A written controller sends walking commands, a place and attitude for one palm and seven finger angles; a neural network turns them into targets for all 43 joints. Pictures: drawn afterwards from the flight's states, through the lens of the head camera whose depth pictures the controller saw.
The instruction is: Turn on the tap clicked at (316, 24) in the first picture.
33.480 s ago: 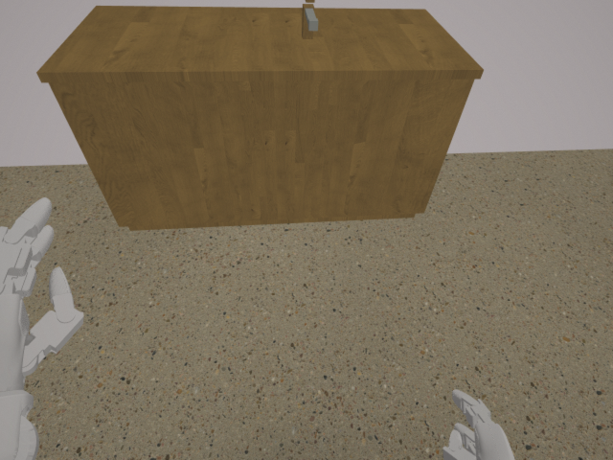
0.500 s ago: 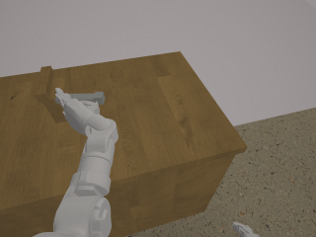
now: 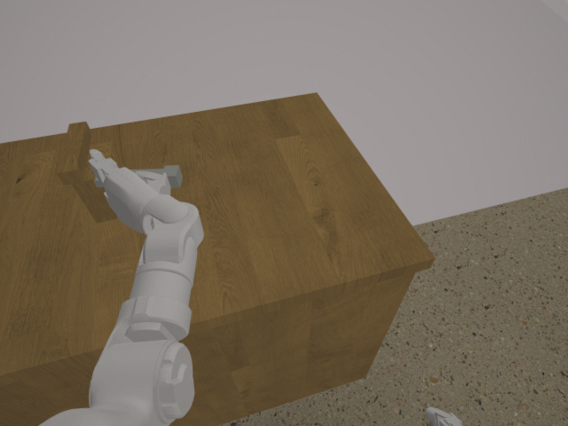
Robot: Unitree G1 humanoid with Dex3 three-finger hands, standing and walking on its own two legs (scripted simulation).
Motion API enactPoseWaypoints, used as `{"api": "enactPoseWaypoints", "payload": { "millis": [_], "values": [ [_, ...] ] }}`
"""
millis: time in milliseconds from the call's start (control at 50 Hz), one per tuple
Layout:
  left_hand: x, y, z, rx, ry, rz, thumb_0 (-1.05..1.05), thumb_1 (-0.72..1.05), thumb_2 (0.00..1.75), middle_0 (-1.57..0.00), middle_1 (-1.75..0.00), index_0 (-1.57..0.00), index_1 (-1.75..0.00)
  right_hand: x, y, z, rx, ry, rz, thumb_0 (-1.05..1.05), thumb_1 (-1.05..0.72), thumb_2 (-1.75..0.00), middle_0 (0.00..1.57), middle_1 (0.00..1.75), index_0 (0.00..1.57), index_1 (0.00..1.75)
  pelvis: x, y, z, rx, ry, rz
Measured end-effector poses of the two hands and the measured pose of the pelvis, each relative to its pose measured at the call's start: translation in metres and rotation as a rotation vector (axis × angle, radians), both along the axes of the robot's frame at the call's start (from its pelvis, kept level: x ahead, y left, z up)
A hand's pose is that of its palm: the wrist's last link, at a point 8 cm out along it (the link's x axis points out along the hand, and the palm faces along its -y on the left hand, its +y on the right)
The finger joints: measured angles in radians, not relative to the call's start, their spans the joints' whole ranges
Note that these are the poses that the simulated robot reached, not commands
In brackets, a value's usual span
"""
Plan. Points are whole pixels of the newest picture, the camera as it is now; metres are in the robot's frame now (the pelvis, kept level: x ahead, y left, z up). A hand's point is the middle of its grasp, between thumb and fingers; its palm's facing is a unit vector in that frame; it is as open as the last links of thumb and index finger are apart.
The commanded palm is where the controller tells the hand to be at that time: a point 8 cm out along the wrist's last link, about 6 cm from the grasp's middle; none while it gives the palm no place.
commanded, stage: lift the hand up off the lever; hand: left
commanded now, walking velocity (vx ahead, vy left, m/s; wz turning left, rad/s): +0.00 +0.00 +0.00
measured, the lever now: (172, 176) +0.49 +0.21 +0.09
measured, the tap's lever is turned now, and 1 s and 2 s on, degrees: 75 75 75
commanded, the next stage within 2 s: draw the hand back beside the body in 0.96 s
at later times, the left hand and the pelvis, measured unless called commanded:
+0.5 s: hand (155, 177) +0.41 +0.19 +0.16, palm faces +0.79 -0.61 -0.08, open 7.8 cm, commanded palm +0.36 +0.20 +0.16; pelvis +0.00 +0.00 +0.01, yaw +0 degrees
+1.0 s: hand (158, 172) +0.42 +0.19 +0.17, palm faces +0.78 -0.62 -0.07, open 7.8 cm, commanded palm +0.36 +0.21 +0.17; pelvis +0.01 +0.00 +0.01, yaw +0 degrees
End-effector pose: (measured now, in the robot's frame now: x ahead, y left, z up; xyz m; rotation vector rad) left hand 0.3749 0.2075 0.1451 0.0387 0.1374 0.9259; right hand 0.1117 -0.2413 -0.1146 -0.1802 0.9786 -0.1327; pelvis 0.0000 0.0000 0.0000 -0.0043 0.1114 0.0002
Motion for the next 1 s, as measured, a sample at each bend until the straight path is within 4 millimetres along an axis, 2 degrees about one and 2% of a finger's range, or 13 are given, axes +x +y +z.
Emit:
{"api": "enactPoseWaypoints", "payload": {
  "millis": [140,420,560,840,1000],
  "values": [
    [-0.004,0.0,0.003,-0.003,-0.001,0.003,0.02,0.9,0.9,-0.15,-0.15,-0.15,-0.15,0.005,-0.001,0.003,-0.002,-0.019,0.002,0.01,-0.91,-0.9,0.2,0.3,0.2,0.3,0.001,0.0,0.002,0.0,-0.013,-0.002],
    [-0.014,0.0,0.016,-0.01,-0.014,-0.005,0.02,0.9,0.9,-0.15,-0.15,-0.15,-0.15,0.04,0.012,0.016,0.017,-0.107,0.045,0.01,-0.91,-0.9,0.2,0.3,0.2,0.3,0.003,0.0,0.005,0.004,-0.039,0.0],
    [-0.016,0.003,0.022,-0.008,-0.015,-0.012,0.02,0.9,0.9,-0.15,-0.15,-0.15,-0.15,0.051,0.016,0.02,0.017,-0.126,0.068,0.01,-0.91,-0.9,0.2,0.3,0.2,0.3,0.003,0.0,0.006,0.004,-0.049,0.009],
    [-0.01,-0.004,0.029,-0.019,-0.009,-0.031,0.02,0.9,0.9,-0.15,-0.15,-0.15,-0.15,0.05,0.017,0.018,0.024,-0.107,0.06,0.01,-0.91,-0.9,0.2,0.3,0.2,0.3,0.006,0.0,0.008,0.007,-0.052,0.002],
    [-0.015,-0.002,0.028,-0.027,-0.007,-0.025,0.02,0.9,0.9,-0.15,-0.15,-0.15,-0.15,0.049,0.013,0.018,0.024,-0.101,0.047,0.01,-0.91,-0.9,0.2,0.3,0.2,0.3,0.009,-0.001,0.009,0.008,-0.061,-0.004]
  ]
}}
